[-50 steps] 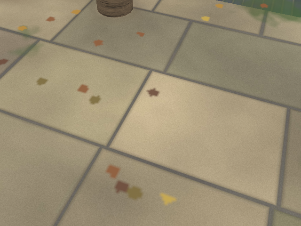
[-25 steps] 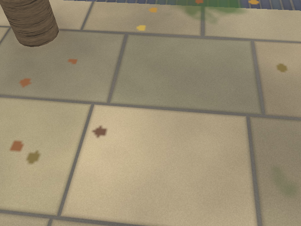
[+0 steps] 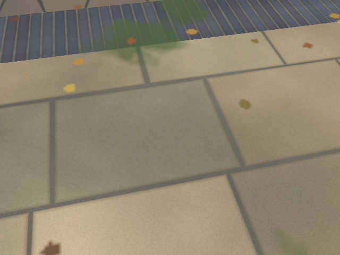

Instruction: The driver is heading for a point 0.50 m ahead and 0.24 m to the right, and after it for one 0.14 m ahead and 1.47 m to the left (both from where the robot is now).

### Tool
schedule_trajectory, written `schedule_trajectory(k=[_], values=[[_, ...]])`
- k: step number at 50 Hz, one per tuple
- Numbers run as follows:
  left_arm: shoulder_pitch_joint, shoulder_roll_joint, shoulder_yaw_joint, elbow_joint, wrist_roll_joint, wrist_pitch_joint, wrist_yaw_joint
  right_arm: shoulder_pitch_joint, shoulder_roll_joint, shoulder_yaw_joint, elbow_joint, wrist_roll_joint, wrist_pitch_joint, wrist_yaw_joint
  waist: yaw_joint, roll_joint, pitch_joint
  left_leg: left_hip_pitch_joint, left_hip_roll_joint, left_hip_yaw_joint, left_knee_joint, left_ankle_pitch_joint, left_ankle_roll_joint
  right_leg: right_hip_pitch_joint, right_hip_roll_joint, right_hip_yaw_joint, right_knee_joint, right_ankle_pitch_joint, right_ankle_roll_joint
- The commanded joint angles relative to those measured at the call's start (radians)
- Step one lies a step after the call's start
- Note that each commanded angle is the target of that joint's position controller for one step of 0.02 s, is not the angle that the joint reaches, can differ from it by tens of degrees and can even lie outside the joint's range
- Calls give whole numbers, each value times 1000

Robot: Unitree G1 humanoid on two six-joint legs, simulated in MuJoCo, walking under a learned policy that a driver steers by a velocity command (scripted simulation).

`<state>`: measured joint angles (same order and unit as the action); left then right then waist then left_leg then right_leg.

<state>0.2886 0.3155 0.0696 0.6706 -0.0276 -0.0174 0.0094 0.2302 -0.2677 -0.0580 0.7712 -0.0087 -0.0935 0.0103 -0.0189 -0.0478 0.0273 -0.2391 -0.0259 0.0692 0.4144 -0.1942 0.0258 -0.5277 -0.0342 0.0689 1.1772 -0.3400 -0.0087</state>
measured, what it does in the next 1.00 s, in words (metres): walks ahead, turning right: right foot, then left foot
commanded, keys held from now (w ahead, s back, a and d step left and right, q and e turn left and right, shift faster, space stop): w+e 0.56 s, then q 0.44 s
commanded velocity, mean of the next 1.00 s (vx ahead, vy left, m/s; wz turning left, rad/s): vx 0.38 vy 0.00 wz -0.31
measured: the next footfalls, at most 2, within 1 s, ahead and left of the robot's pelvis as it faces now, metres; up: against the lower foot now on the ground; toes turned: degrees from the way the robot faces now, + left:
right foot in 0.34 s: +0.33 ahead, -0.17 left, +0.00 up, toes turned -14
left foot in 0.78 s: +0.65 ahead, -0.07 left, +0.00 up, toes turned -21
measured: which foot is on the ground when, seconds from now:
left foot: down 0.00-0.32, up 0.34-0.76, down 0.78-1.00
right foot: up 0.00-0.32, down 0.34-0.82, up 0.84-1.00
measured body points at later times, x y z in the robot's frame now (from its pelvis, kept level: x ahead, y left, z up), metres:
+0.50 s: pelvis +0.27 -0.08 +0.00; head +0.31 -0.11 +0.45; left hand +0.47 +0.15 -0.09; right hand +0.32 -0.39 -0.11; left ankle +0.29 +0.09 -0.65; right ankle +0.29 -0.16 -0.74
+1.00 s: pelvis +0.50 -0.11 -0.01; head +0.54 -0.11 +0.44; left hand +0.71 +0.12 -0.12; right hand +0.55 -0.41 -0.11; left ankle +0.62 -0.06 -0.74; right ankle +0.44 -0.24 -0.68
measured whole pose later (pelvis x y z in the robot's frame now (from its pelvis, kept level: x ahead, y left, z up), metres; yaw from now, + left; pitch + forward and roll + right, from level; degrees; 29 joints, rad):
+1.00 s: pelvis +0.50 -0.11 -0.01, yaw -16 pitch +2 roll -1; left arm 0.18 0.30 0.05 0.70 0.01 0.01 0.04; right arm 0.17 -0.28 -0.04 0.70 -0.01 -0.01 0.01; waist -0.02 0.00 0.07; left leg -0.42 -0.08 -0.07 0.46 -0.07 0.06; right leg -0.49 0.03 0.07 1.03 -0.46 0.05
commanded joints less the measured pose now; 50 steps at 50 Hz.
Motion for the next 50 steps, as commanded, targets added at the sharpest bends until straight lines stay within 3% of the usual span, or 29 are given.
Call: schedule_trajectory(k=[1, 5, 8, 12, 14, 15, 16, 17, 18, 19, 20, 21, 22, 23, 24, 27, 30, 33, 35, 37, 39, 40, 41, 42, 43, 44, 45, 47, 50], values=[[-43, 41, 13, -103, 2, -6, -4, 3, -130, -34, -33, 7, -19, -6, -7, 141, -4, 140, 289, -237, -249, 110, 165, -194, -82, 39, -62, 57, 10], [-110, 28, 4, -118, 4, -12, -20, 5, -167, -43, -12, 6, -12, -8, -20, 118, 2, 175, 276, -89, -264, 246, 157, -201, -85, 10, -252, 241, 17], [-213, 8, -6, -141, 4, -22, -40, 34, -185, -45, 6, 12, -1, -13, -58, 109, 31, 192, 262, 6, -262, 274, 130, -153, -66, -49, -416, 354, 4], [-287, 20, -2, -177, 0, -21, -65, 76, -223, -54, 31, 31, 22, -14, -62, 113, 55, 293, 298, 65, -215, 412, 104, -118, -35, -103, -535, 292, -39], [-241, 59, 18, -178, 8, -15, -68, 73, -256, -64, 29, 39, 35, -21, -13, 145, 4, 336, 302, 104, -81, 747, 85, -7, 28, -155, -551, 187, -81], [-150, 93, 38, -158, 9, -11, -66, 67, -268, -68, 26, 42, 44, -26, 45, 151, -51, 329, 293, 125, 60, 881, 73, 115, 69, -177, -568, 156, -109], [18, 141, 68, -112, 6, -6, -56, 55, -255, -62, 19, 44, 48, -31, 138, 126, -136, 232, 263, 151, 270, 864, 44, 359, 106, -175, -630, 220, -149], [169, 218, 97, -76, 0, 7, -34, 81, -195, -38, 0, 12, 43, -32, 187, -2, -226, -32, 219, 147, 585, 466, 2, 670, -23, 43, -639, 214, -209], [109, 320, 101, -97, -5, -7, -33, 163, -66, 7, -68, -14, 13, -14, 48, -238, -340, -454, 9, 19, 913, -402, -47, 950, -271, 641, -756, 5, -407], [142, 215, 75, -115, 1, -22, -39, 29, -169, -11, -77, 24, -21, -1, 145, -101, -391, -561, 29, -160, 986, -376, -32, 954, -291, 738, -873, -94, -395], [103, 173, 59, -101, 10, -38, -41, -52, -199, -19, -106, 54, -39, 5, 140, -66, -235, -616, 69, -152, 947, -272, -12, 837, -262, 591, -890, 0, -347], [44, 151, 51, -102, 8, -44, -40, -52, -181, -13, -100, 39, -47, -1, 90, 20, -161, -560, 110, -155, 856, -190, -10, 687, -217, 480, -888, 116, -316], [-18, 125, 42, -110, 11, -44, -37, -44, -182, -17, -89, 14, -46, -7, 48, 33, -110, -492, 134, -154, 774, -149, -22, 560, -178, 390, -896, 228, -295], [-53, 109, 34, -123, 25, -46, -33, -22, -186, -22, -83, 7, -35, -5, 15, 7, -95, -426, 150, -161, 740, -118, -31, 475, -153, 344, -917, 301, -291], [-69, 107, 33, -123, 26, -47, -29, -11, -180, -22, -81, 2, -23, -4, -1, 1, -86, -395, 150, -154, 706, -105, -46, 424, -141, 325, -936, 343, -295], [-49, 130, 38, -98, 20, -51, -10, -51, -137, -11, -93, -10, 0, -6, -2, 11, -50, -375, 129, -122, 567, -19, -94, 306, -106, 238, -954, 432, -296], [-34, 128, 35, -67, 22, -44, 5, -146, -94, 8, -105, -10, -1, 2, 34, -15, -19, -307, 91, -91, 307, 202, -106, 254, -42, 115, -926, 515, -233], [45, 118, 26, -12, 24, -42, 10, -207, -86, 13, -112, 0, -16, 23, 86, -28, -39, -215, 55, -75, 178, 407, -78, 285, -58, 96, -897, 531, -191], [48, 112, 21, 9, 27, -41, 9, -213, -107, 6, -114, 3, -18, 32, 85, -39, -40, -231, 55, -91, 130, 368, -41, 364, -92, 110, -845, 552, -178], [37, 111, 20, 25, 34, -38, 8, -180, -132, -5, -109, 1, -17, 38, 62, -45, -50, -222, 49, -97, 115, 279, -1, 430, -125, 125, -772, 602, -160], [1, 107, 18, 28, 32, -34, 11, -63, -158, -20, -76, -8, -18, 37, -8, -21, -95, -77, 16, -66, 47, 331, 41, 441, -76, 82, -602, 738, -115], [44, 88, 11, 15, 49, -35, 14, -10, -222, -34, -79, -16, -21, 33, -5, 80, -184, 108, 115, -175, 94, 704, 93, 363, 1, 39, -403, 577, -64], [172, 51, -4, 19, 51, -38, 14, 25, -258, -35, -92, -27, -9, 29, 27, 266, -326, 398, 334, -477, 109, 932, 281, 107, 110, -14, -43, 19, 26], [190, 81, -5, 24, 47, -33, 7, 52, -202, -27, -84, -3, 7, 31, 15, 294, -412, 465, 390, -684, 22, 778, 352, -3, 136, 37, 77, -317, 56], [113, 135, 9, 14, 26, -18, 6, 10, -190, -27, -106, 18, 23, 29, -6, 195, -339, 394, 360, -665, -13, 473, 317, -68, 92, 71, 154, -278, 61], [20, 134, 11, -4, 21, -2, 11, -29, -174, -23, -119, 21, 39, 22, -18, 116, -243, 280, 317, -599, -50, 272, 274, -109, 71, 50, 155, -224, 62], [-26, 125, 12, -18, 24, 13, 18, -60, -173, -21, -129, 15, 52, 14, -8, 85, -165, 152, 297, -565, -86, 157, 251, -113, 50, 44, 108, -179, 59], [-36, 94, 10, -27, 32, 29, 30, -97, -169, -23, -142, 3, 70, 1, 30, 125, -97, -25, 214, -488, -140, 43, 201, -19, 29, 35, -71, -124, 52], [-18, 53, 0, -11, 39, 18, 39, -88, -186, -39, -152, 0, 85, -14, 33, 180, -138, -58, 169, -437, -131, 132, 203, 69, 58, 9, -252, -91, 68]])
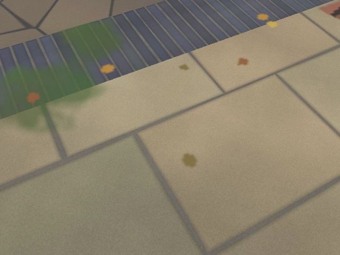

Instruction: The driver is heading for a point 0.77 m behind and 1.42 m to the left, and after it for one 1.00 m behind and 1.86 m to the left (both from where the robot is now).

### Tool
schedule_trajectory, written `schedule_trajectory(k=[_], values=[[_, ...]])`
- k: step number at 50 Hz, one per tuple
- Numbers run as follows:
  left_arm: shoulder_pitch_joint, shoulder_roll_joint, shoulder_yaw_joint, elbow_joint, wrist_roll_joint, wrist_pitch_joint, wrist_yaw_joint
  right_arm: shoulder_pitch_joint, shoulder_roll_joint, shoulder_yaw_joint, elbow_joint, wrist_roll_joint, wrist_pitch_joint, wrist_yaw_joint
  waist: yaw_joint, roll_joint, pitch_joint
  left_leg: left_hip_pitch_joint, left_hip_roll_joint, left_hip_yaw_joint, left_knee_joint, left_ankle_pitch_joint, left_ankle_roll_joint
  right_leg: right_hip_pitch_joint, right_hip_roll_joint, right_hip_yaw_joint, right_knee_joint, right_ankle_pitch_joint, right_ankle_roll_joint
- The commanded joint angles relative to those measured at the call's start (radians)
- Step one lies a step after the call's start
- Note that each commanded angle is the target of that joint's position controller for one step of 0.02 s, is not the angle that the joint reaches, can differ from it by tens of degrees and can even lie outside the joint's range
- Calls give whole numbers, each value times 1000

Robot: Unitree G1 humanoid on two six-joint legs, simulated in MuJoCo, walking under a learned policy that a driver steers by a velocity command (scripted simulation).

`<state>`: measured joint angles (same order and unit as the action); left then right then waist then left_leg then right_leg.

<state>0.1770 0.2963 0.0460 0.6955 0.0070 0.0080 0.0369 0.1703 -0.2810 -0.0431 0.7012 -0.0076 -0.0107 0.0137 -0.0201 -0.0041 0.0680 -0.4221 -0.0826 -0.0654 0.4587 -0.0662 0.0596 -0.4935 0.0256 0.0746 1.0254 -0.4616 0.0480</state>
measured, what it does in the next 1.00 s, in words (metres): steps on the spot, turning left: right foot, then left foot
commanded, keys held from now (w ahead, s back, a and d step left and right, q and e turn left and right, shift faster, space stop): q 1.00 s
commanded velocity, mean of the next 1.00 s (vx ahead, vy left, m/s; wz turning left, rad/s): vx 0.02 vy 0.00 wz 0.55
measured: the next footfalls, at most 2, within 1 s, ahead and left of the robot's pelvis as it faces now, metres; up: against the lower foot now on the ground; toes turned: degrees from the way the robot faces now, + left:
right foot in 0.22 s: +0.13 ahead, -0.15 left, +0.00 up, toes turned +14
left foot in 0.64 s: +0.03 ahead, +0.09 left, +0.00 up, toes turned +25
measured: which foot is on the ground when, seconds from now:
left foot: down 0.00-0.22, up 0.24-0.62, down 0.64-1.00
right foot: up 0.00-0.20, down 0.22-0.64, up 0.66-1.00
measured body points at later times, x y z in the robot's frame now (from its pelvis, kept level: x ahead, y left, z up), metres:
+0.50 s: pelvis +0.05 -0.05 +0.01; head +0.09 -0.05 +0.46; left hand +0.11 +0.26 -0.08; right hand +0.27 -0.28 -0.10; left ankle +0.00 +0.09 -0.67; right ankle +0.09 -0.16 -0.73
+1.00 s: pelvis +0.04 -0.01 +0.01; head +0.06 +0.02 +0.46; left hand +0.01 +0.31 -0.09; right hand +0.33 -0.16 -0.07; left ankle +0.00 +0.08 -0.73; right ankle +0.14 -0.13 -0.70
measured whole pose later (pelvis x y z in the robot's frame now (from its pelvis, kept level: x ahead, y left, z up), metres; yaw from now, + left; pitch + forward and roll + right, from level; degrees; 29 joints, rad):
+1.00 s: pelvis +0.04 -0.01 +0.01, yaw +36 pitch +2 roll -2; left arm 0.11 0.30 0.08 0.72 0.00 0.00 0.02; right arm 0.18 -0.32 -0.07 0.61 0.01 0.05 -0.02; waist -0.02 0.00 0.04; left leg -0.30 -0.08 -0.17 0.49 -0.22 0.04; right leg -0.43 0.03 0.09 0.76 -0.36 0.09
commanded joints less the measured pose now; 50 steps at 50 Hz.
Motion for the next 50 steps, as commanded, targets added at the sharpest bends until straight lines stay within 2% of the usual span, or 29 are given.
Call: schedule_trajectory(k=[1, 3, 7, 10, 11, 12, 13, 14, 15, 16, 17, 20, 22, 24, 27, 29, 31, 32, 33, 34, 35, 36, 37, 38, 40, 42, 44, 47, 50], values=[[87, 71, 23, -34, 4, -9, 11, -26, -180, -59, -85, 6, 7, -23, 31, 131, -200, 128, 223, -305, -169, -13, 168, 56, 0, 9, -142, 62, 16], [63, 75, 24, -35, 1, -10, 8, -29, -188, -67, -94, 15, 18, -30, 21, 131, -210, 116, 218, -326, -171, -96, 159, 84, 6, 18, -210, 122, 22], [20, 81, 29, -46, -7, -26, -5, -18, -186, -72, -102, 18, 42, -37, 4, 157, -182, 120, 207, -395, -160, -199, 137, 121, 19, 26, -346, 147, 13], [61, 88, 40, -29, -12, -46, -16, -23, -173, -70, -108, 30, 58, -42, 40, 157, -167, 93, 162, -407, -96, -203, 87, 261, 11, 8, -600, 266, -25], [82, 140, 54, -31, -1, -48, -11, 4, -142, -61, -108, 30, 58, -42, 36, 95, -178, 22, 116, -363, -12, -299, 40, 358, -109, 93, -668, 273, -69], [58, 234, 75, -38, 28, -35, -5, 21, -100, -51, -134, 26, 51, -38, -5, -166, -145, -154, -24, -173, 193, -457, -24, 396, -311, 325, -723, 327, -193], [29, 207, 73, -50, 56, -34, -7, 22, -157, -69, -135, 20, 38, -35, 10, -257, -138, -193, -35, -74, 456, -536, -69, 325, -422, 443, -754, 428, -296], [-19, 150, 54, -72, 48, -36, -3, 49, -205, -88, -112, 20, 36, -33, -5, -175, -135, -185, 4, -88, 596, -489, -92, 309, -397, 377, -733, 469, -297], [-62, 115, 45, -80, 28, -37, 1, 78, -203, -94, -85, 25, 46, -34, -21, -123, -121, -187, 12, -75, 656, -437, -110, 308, -332, 274, -710, 485, -254], [-81, 99, 40, -84, 11, -36, 3, 95, -182, -91, -70, 23, 59, -40, -20, -109, -114, -209, 19, -65, 714, -388, -130, 332, -291, 209, -693, 496, -227], [-80, 93, 35, -83, 4, -33, 6, 95, -157, -84, -71, 24, 68, -39, -10, -113, -104, -224, 26, -54, 758, -363, -146, 338, -279, 164, -685, 554, -228], [-30, 106, 40, -68, 13, -16, 13, 14, -116, -66, -116, 36, 70, -32, 35, -146, -100, -243, 55, 11, 662, -312, -176, 405, -258, 77, -685, 615, -248], [-5, 128, 50, -59, 13, -7, 15, -25, -103, -57, -141, 35, 68, -24, 60, -162, -122, -215, 84, 25, 564, -322, -183, 456, -283, 64, -675, 634, -263], [-14, 154, 61, -58, 9, -3, 10, -37, -92, -50, -156, 31, 68, -14, 66, -173, -136, -133, 103, 55, 463, -340, -173, 440, -301, 35, -671, 648, -269], [-25, 179, 73, -53, -2, -2, -4, -31, -110, -54, -167, 30, 74, -4, 63, -188, -145, -24, 98, 106, 336, -338, -145, 409, -324, 5, -658, 672, -270], [-31, 185, 78, -46, -17, -5, -11, -16, -115, -59, -169, 31, 80, 3, 50, -190, -142, 27, 93, 122, 226, -303, -114, 409, -337, -5, -628, 668, -254], [-41, 173, 77, -34, -38, -8, -12, 51, -115, -67, -147, 29, 81, 6, 5, -162, -147, 168, 63, 147, 8, -138, -57, 355, -311, -59, -539, 606, -191], [17, 139, 70, -9, -31, -13, -15, 87, -153, -81, -140, 27, 79, -3, 1, -69, -163, 309, 84, 72, -76, 19, -18, 253, -266, -125, -428, 470, -115], [21, 71, 48, -39, 24, -16, -20, 119, -280, -110, -158, 22, 74, -21, 24, 245, -182, 500, 347, -278, -67, 437, 87, -34, -145, -227, -121, 11, -4], [-85, 86, 49, -85, 27, -19, -10, 110, -295, -105, -177, -14, 53, -12, -35, 299, -194, 425, 490, -463, -85, 519, 291, -182, -29, -97, 81, -241, 35], [-119, 128, 62, -84, 9, -15, -4, 104, -248, -92, -172, -21, 33, -6, -54, 185, -191, 404, 442, -392, -103, 432, 291, -189, -54, -22, 176, -202, 30], [-113, 131, 66, -77, -4, -11, 0, 58, -220, -83, -162, -10, 21, -11, -20, 156, -155, 376, 379, -313, -100, 357, 234, -195, -66, -6, 176, -113, 20], [-94, 128, 69, -57, 1, -8, 8, 14, -199, -79, -165, 7, 21, -18, 0, 113, -142, 362, 331, -274, -97, 293, 187, -196, -73, 1, 142, -43, 21], [-83, 137, 73, -54, 8, -6, 12, -18, -186, -71, -169, 21, 25, -25, 15, 123, -136, 339, 310, -256, -98, 302, 171, -178, -70, 3, 122, 10, 29], [-53, 118, 69, -43, 2, -9, 6, -22, -181, -66, -170, 15, 33, -36, 31, 134, -163, 311, 280, -236, -100, 318, 170, -117, -41, -8, 106, 76, 42], [-59, 100, 62, -40, -4, -12, 3, -11, -185, -68, -166, 14, 36, -43, 23, 132, -168, 320, 265, -242, -98, 267, 168, -100, -29, -8, -3, 108, 50], [-84, 86, 54, -46, -4, -15, -1, -2, -198, -73, -162, 18, 40, -48, 10, 138, -163, 313, 257, -269, -93, 186, 165, -68, -19, 2, -117, 124, 53], [-98, 90, 52, -51, -8, -20, -11, -7, -215, -80, -164, 16, 46, -46, -1, 161, -147, 256, 252, -331, -93, 79, 168, 11, 0, 12, -235, 111, 45], [-92, 103, 57, -55, -15, -31, -22, -19, -217, -81, -166, 20, 51, -38, -3, 176, -141, 237, 246, -406, -79, 77, 164, 78, 19, 18, -334, 94, 30]])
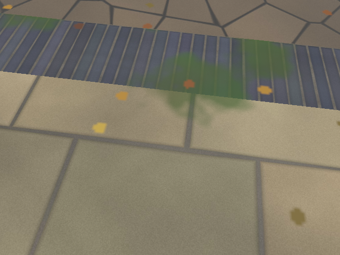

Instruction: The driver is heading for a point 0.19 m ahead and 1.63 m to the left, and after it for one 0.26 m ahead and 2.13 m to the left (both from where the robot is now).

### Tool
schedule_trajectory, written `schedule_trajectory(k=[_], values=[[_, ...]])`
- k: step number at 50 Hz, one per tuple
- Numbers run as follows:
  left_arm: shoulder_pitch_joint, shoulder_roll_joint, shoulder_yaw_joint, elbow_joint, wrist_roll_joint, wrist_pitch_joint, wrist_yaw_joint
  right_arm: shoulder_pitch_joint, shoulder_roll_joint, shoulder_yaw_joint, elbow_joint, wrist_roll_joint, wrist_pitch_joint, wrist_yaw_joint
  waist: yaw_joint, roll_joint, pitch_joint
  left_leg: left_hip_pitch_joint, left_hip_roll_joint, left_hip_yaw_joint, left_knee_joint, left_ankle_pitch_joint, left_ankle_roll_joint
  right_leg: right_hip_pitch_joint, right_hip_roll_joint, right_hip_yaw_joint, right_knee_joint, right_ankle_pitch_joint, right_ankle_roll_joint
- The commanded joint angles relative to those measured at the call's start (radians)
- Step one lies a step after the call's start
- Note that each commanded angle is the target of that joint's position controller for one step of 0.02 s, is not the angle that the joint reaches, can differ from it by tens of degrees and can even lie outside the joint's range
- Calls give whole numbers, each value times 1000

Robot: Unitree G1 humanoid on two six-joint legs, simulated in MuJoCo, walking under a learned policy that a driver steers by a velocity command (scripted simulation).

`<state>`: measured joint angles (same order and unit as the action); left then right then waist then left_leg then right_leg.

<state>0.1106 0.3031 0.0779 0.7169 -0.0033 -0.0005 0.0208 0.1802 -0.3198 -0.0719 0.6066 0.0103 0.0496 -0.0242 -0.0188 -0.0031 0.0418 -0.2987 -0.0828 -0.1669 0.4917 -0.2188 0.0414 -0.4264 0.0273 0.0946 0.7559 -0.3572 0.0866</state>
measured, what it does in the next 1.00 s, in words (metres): steps on the spot, turning left: right foot, then left foot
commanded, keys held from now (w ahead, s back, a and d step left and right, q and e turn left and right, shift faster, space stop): q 1.00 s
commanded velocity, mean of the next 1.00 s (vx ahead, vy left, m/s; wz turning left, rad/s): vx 0.00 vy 0.00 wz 0.60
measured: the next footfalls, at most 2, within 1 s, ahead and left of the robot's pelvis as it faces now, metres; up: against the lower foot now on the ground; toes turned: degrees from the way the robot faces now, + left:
right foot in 0.10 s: +0.06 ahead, -0.13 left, +0.00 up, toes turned +9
left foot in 0.52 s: -0.01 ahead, +0.13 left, +0.00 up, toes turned +20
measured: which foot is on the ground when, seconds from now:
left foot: down 0.00-0.10, up 0.12-0.50, down 0.52-1.00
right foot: up 0.00-0.08, down 0.10-0.52, up 0.54-1.00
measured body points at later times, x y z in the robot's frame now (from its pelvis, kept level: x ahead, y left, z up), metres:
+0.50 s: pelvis -0.01 +0.00 -0.01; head +0.03 +0.02 +0.44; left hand +0.05 +0.32 -0.11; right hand +0.23 -0.22 -0.09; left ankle -0.05 +0.11 -0.73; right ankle +0.02 -0.14 -0.74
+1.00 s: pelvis +0.00 +0.01 -0.01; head +0.03 +0.03 +0.44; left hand -0.02 +0.34 -0.09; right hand +0.30 -0.13 -0.09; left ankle -0.05 +0.11 -0.74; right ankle +0.08 -0.09 -0.74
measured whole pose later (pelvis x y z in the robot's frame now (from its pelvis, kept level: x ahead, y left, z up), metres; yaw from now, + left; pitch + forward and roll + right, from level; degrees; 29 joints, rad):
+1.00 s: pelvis +0.00 +0.01 -0.01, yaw +36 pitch +1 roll -1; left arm 0.10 0.30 0.07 0.70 -0.01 -0.02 0.00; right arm 0.17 -0.33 -0.07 0.60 0.02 0.05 -0.02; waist -0.02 0.01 0.05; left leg -0.30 -0.12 -0.24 0.54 -0.24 0.02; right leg -0.29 0.05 0.09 0.54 -0.28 0.05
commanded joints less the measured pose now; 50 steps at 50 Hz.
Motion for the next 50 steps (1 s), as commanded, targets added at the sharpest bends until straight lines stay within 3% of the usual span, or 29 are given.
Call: schedule_trajectory(k=[1, 4, 5, 6, 7, 8, 9, 11, 14, 16, 19, 22, 24, 25, 26, 27, 28, 29, 31, 32, 34, 39, 42, 46, 49, 50], values=[[-18, 98, 26, -77, -7, -27, -11, -35, -177, -52, -72, 5, -7, 2, -1, 178, -117, 121, 243, -330, -102, 246, 178, 31, 20, -1, -106, -9, -16], [57, 104, 36, -56, -3, -41, -18, -71, -157, -46, -77, 24, -1, -3, 49, 156, -131, 79, 182, -339, -31, 209, 111, 210, 1, -12, -389, 196, -54], [82, 156, 49, -58, 10, -39, -13, -33, -118, -35, -76, 16, -3, -5, 35, 59, -163, -14, 126, -276, 76, 20, 55, 335, -144, 97, -419, 270, -106], [47, 243, 64, -60, 30, -27, -8, 15, -87, -28, -92, 15, -9, -3, -27, -228, -121, -218, -46, -63, 259, -316, -14, 377, -331, 326, -442, 460, -249], [42, 190, 54, -76, 46, -29, -10, 21, -170, -55, -76, 1, -16, -7, 8, -227, -115, -266, -21, -14, 509, -440, -67, 323, -435, 417, -458, 498, -364], [2, 140, 35, -90, 39, -31, -6, 37, -214, -75, -57, 6, -14, -5, -9, -157, -100, -267, 17, -12, 632, -378, -86, 289, -405, 335, -450, 468, -358], [-40, 111, 27, -97, 27, -28, -1, 50, -200, -77, -35, 10, -5, -6, -24, -127, -80, -268, 30, 5, 682, -317, -103, 270, -335, 238, -442, 409, -313], [-54, 91, 16, -100, 8, -22, 11, 54, -148, -66, -24, 11, 12, -4, -9, -128, -53, -304, 38, 30, 742, -225, -134, 278, -276, 129, -438, 396, -284], [3, 107, 20, -88, 20, -6, 23, -13, -102, -48, -59, 22, 11, 4, 39, -159, -58, -325, 66, 100, 624, -182, -156, 350, -262, 51, -445, 427, -303], [26, 132, 29, -81, 20, 1, 24, -43, -87, -39, -78, 15, 8, 10, 61, -165, -83, -302, 96, 117, 524, -195, -160, 399, -291, 38, -436, 458, -316], [6, 171, 43, -82, 12, 7, 11, -44, -72, -27, -90, 8, 8, 23, 61, -173, -103, -178, 117, 169, 374, -206, -143, 360, -312, -15, -427, 506, -316], [6, 187, 49, -74, -5, 7, -1, -16, -91, -34, -90, 13, 15, 33, 50, -181, -108, -93, 107, 209, 240, -171, -112, 346, -334, -39, -396, 523, -303], [-13, 187, 50, -68, -26, 5, -4, 37, -88, -40, -77, 13, 19, 40, 8, -164, -109, 11, 88, 239, 56, -46, -66, 313, -327, -76, -327, 487, -257], [14, 161, 43, -53, -31, 2, -5, 78, -103, -49, -62, 10, 19, 36, -8, -128, -116, 114, 67, 231, -46, 44, -32, 256, -298, -117, -253, 409, -204], [66, 114, 31, -38, -10, -1, -10, 118, -168, -71, -59, 11, 15, 25, -5, 41, -130, 277, 153, 75, -110, 292, 19, 99, -227, -208, -63, 209, -114], [48, 44, 2, -88, 54, -1, -13, 113, -280, -86, -96, 4, 6, 8, 29, 351, -125, 386, 424, -303, -83, 690, 179, -203, -82, -236, 246, -325, -10], [-52, 101, 18, -114, 27, -3, 0, 137, -251, -76, -102, -38, -22, 24, -66, 257, -197, 290, 487, -378, -131, 592, 328, -232, -39, -68, 411, -358, -8], [-71, 133, 29, -113, 2, 1, 7, 99, -219, -64, -90, -39, -41, 29, -42, 178, -139, 254, 425, -287, -150, 471, 291, -246, -61, -38, 459, -275, -21], [-48, 141, 38, -86, 9, 7, 19, 8, -161, -46, -86, -2, -46, 16, 1, 122, -90, 214, 327, -188, -150, 337, 191, -247, -84, -20, 408, -116, -29], [-31, 140, 40, -82, 15, 8, 19, -18, -155, -39, -89, 3, -42, 9, 17, 128, -91, 183, 302, -164, -149, 375, 181, -213, -71, -25, 407, -60, -19], [-3, 120, 36, -71, 10, 5, 12, -19, -148, -32, -91, -6, -37, -2, 28, 132, -123, 180, 279, -145, -149, 404, 184, -169, -47, -32, 394, 4, -5], [-42, 91, 21, -81, 5, 1, 10, 5, -169, -40, -78, -2, -29, -11, 3, 138, -115, 201, 257, -198, -136, 289, 185, -138, -22, -14, 150, 26, 12], [-54, 93, 20, -87, 1, -6, 2, -3, -181, -45, -78, -4, -23, -7, -6, 152, -101, 154, 251, -257, -128, 217, 190, -73, -5, -3, 46, 2, 7], [-41, 102, 24, -92, -6, -23, -12, -26, -182, -47, -80, 2, -14, 3, -5, 166, -111, 145, 240, -343, -92, 280, 185, 12, 19, 3, -74, -23, -13], [22, 101, 29, -77, -7, -36, -22, -67, -171, -45, -85, 19, -6, 1, 37, 162, -131, 138, 198, -371, -36, 311, 141, 142, 21, -11, -304, 103, -41], [51, 117, 36, -68, 0, -38, -21, -66, -155, -40, -86, 24, -5, -3, 49, 138, -139, 84, 162, -348, 0, 221, 98, 241, -21, 0, -400, 233, -62]])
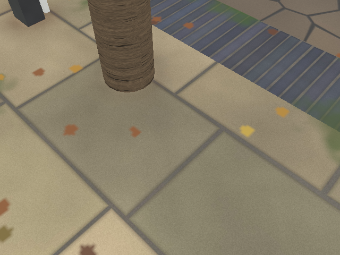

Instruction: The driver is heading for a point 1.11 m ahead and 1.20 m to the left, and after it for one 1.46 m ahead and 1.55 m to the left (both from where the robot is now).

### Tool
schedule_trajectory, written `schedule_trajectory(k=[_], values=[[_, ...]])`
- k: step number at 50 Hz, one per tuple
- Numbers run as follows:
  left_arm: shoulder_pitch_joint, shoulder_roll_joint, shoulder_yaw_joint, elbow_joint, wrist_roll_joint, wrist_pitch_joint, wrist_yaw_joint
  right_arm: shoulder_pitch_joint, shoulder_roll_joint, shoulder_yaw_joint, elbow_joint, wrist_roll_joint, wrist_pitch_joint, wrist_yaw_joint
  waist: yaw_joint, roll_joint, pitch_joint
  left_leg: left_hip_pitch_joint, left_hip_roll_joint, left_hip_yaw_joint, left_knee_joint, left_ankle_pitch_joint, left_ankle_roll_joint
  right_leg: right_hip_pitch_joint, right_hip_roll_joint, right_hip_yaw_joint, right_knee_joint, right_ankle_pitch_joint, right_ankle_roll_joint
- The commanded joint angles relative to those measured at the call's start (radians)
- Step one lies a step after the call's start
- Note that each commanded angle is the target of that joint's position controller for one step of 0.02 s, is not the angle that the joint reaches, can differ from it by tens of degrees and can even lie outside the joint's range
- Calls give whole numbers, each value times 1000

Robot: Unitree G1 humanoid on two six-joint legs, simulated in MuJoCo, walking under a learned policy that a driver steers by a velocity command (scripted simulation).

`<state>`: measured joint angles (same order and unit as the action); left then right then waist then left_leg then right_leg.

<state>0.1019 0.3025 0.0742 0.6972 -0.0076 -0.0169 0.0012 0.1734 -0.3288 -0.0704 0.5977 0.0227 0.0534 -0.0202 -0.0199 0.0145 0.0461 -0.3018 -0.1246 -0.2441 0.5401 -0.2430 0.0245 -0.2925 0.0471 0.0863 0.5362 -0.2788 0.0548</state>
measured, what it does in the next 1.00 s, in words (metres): walks ahead, turning left: right foot, then left foot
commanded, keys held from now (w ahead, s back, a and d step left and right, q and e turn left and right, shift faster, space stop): q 0.10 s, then w+q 0.48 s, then w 0.42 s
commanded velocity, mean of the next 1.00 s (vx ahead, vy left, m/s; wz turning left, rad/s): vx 0.33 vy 0.00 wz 0.47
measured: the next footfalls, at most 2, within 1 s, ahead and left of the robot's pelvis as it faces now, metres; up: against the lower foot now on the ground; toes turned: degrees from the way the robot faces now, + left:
right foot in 0.02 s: +0.05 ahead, -0.12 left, +0.00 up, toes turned +6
left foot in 0.48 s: +0.08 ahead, +0.17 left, +0.00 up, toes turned +19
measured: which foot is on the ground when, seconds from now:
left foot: down 0.00-0.02, up 0.04-0.46, down 0.48-0.96, up 0.98-1.00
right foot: up 0.00-0.00, down 0.02-0.48, up 0.50-0.94, down 0.96-1.00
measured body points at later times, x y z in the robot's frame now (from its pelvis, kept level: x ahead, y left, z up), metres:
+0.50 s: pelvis +0.06 +0.06 -0.01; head +0.07 +0.08 +0.44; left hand +0.03 +0.37 -0.12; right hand +0.32 -0.15 -0.07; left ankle +0.05 +0.16 -0.74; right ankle +0.01 -0.12 -0.73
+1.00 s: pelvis +0.31 +0.15 -0.02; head +0.35 +0.18 +0.43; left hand +0.43 +0.47 -0.09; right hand +0.42 -0.12 -0.14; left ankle +0.05 +0.16 -0.70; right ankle +0.46 +0.13 -0.74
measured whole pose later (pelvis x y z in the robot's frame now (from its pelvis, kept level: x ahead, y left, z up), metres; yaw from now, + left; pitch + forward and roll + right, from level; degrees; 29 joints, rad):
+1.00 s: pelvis +0.31 +0.15 -0.02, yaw +26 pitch +3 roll -1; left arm 0.01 0.28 0.03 0.65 0.00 -0.11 -0.05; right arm 0.44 -0.31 -0.05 0.81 0.00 -0.03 -0.02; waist -0.07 0.01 0.05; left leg 0.02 -0.04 -0.12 0.67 -0.53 0.05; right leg -0.52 0.04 -0.06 0.55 -0.08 -0.07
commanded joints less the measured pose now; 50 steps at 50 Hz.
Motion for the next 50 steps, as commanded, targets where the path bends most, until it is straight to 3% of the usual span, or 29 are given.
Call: schedule_trajectory(k=[1, 2, 3, 4, 5, 6, 8, 10, 13, 17, 20, 22, 23, 24, 25, 26, 27, 28, 29, 30, 33, 37, 40, 43, 46, 47, 48, 49, 50], values=[[75, 179, 52, -57, 20, -17, 6, -4, -96, -29, -73, -2, -10, -6, 21, -46, -181, -22, 121, -164, 116, -32, 53, 235, -229, 169, -207, 275, -101], [54, 239, 62, -51, 45, -9, 4, 19, -105, -35, -91, 6, -16, -9, -15, -295, -111, -235, -42, 36, 295, -395, -13, 231, -399, 397, -233, 460, -274], [33, 183, 49, -72, 43, -12, 7, 49, -190, -62, -66, -14, -22, -12, -1, -219, -109, -256, 35, 50, 531, -416, -64, 183, -466, 415, -233, 454, -352], [-9, 132, 32, -84, 36, -12, 14, 54, -216, -77, -45, -4, -19, -9, -14, -160, -92, -254, 58, 62, 614, -345, -79, 152, -410, 315, -222, 411, -322], [-43, 112, 25, -90, 26, -8, 19, 66, -192, -76, -22, -1, -8, -12, -24, -132, -72, -258, 69, 77, 651, -284, -98, 142, -340, 222, -214, 342, -275], [-33, 102, 22, -86, 11, -6, 26, 64, -168, -70, -20, -4, 0, -11, -7, -133, -69, -303, 80, 95, 679, -210, -109, 170, -311, 181, -232, 219, -255], [27, 112, 20, -73, 8, 1, 40, 22, -117, -51, -43, 5, -1, 2, 35, -169, -49, -358, 105, 160, 631, -130, -117, 202, -274, 131, -294, -13, -246], [94, 130, 26, -63, 12, 0, 46, -48, -102, -41, -73, 8, -14, 10, 86, -184, -43, -409, 129, 186, 547, -118, -120, 274, -295, 141, -332, -125, -254], [134, 160, 37, -52, 8, -11, 40, -81, -81, -28, -92, -2, -32, 21, 107, -164, -46, -402, 166, 202, 425, -118, -110, 320, -335, 124, -357, -144, -260], [125, 193, 49, -45, -6, -27, 18, -76, -52, -10, -98, -2, -47, 41, 94, -160, -10, -261, 191, 258, 255, -106, -68, 214, -340, 19, -381, -114, -246], [126, 209, 54, -32, -21, -37, -4, -50, -60, -10, -92, 2, -50, 51, 73, -156, -2, -135, 181, 294, 143, -98, -28, 157, -348, -36, -358, -93, -235], [103, 208, 52, -24, -37, -32, -12, 26, -60, -14, -64, 1, -50, 53, 15, -123, -16, 13, 149, 340, 20, -35, 7, 97, -340, -92, -273, -85, -209], [111, 183, 43, -20, -33, -33, -13, 107, -86, -30, -33, 3, -49, 48, -24, -92, -47, 159, 108, 361, -7, -34, 29, 26, -312, -144, -159, -15, -183], [123, 127, 23, -20, -14, -36, -15, 252, -147, -63, 6, 13, -47, 40, -88, 6, -118, 362, 115, 289, -44, -55, 67, -72, -248, -234, 101, 65, -134], [75, 30, -10, -94, 34, -46, -14, 357, -283, -89, 7, 10, -55, 24, -97, 313, -140, 545, 388, -216, -176, -135, 203, -417, -111, -277, 547, -267, -35], [24, 85, -1, -136, 2, -74, -12, 322, -277, -77, -33, 6, -88, 39, -103, 245, -178, 548, 491, -574, -332, -364, 349, -621, -30, -61, 716, -314, -29], [-6, 153, 15, -140, -34, -92, -19, 283, -190, -51, -29, 0, -109, 46, -94, 166, -88, 511, 486, -478, -351, -351, 333, -679, -94, -16, 740, -227, -55], [9, 167, 18, -126, -29, -104, -23, 246, -139, -34, -27, -5, -120, 48, -63, 138, -37, 446, 443, -364, -336, -252, 299, -646, -126, -18, 687, -127, -73], [21, 160, 18, -105, -2, -109, -22, 196, -119, -25, -33, -7, -119, 45, -35, 79, -15, 385, 395, -268, -324, -142, 265, -596, -150, -18, 621, -52, -70], [33, 161, 21, -93, 16, -110, -26, 158, -104, -16, -36, -14, -117, 40, -9, 84, -3, 334, 357, -183, -330, -13, 242, -537, -160, -23, 551, 7, -61], [45, 117, 8, -60, 20, -94, -39, 150, -113, -13, -16, -20, -121, 19, 9, 70, -25, 278, 312, -43, -342, 292, 219, -451, -136, -69, 446, 140, -21], [-95, 56, -21, -89, 8, -88, -42, 202, -123, -12, 43, -12, -121, 2, -36, 71, 10, 213, 260, 69, -357, 344, 170, -367, -94, -96, 161, 346, -4], [-193, 49, -28, -114, -4, -94, -56, 258, -131, -14, 90, -6, -124, -1, -71, 69, 50, 207, 282, 61, -382, 267, 166, -319, -72, -97, 32, 431, -24], [-220, 68, -23, -128, -6, -102, -68, 277, -132, -17, 129, -2, -119, -1, -60, 74, 69, 299, 329, 45, -348, 317, 156, -329, -69, -78, -40, 401, -68], [-142, 101, -6, -112, 1, -101, -64, 269, -150, -25, 145, -6, -105, -5, -12, 101, 0, 396, 339, 50, -216, 673, 131, -223, -26, -115, -41, 265, -116], [-48, 129, 9, -91, 1, -98, -54, 264, -155, -25, 146, -12, -97, -6, 37, 113, -77, 405, 317, 66, -89, 874, 118, -94, 7, -148, -37, 232, -144], [100, 159, 23, -61, 3, -94, -44, 246, -145, -17, 139, -17, -90, -7, 118, 107, -181, 320, 277, 97, 101, 918, 89, 139, -19, -138, -33, 284, -183], [268, 223, 35, -41, 18, -88, -34, 289, -81, 6, 120, -45, -92, -6, 150, -31, -350, 66, 207, 101, 416, 567, 60, 506, -224, 95, 46, 330, -266], [330, 229, 40, -1, 11, -87, -46, 441, 23, 34, 136, -16, -106, 7, 81, -320, -509, -264, 13, 80, 762, -328, -3, 789, -446, 616, -101, 38, -428]])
